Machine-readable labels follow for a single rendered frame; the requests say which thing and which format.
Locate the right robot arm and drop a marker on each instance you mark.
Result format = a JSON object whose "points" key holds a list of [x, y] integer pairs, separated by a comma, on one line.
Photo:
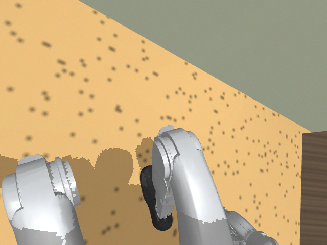
{"points": [[260, 238]]}

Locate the right robot hand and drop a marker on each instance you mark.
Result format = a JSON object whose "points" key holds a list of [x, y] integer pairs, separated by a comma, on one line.
{"points": [[239, 227]]}

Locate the right robot foot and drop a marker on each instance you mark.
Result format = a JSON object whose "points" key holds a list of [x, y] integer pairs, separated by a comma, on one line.
{"points": [[148, 191]]}

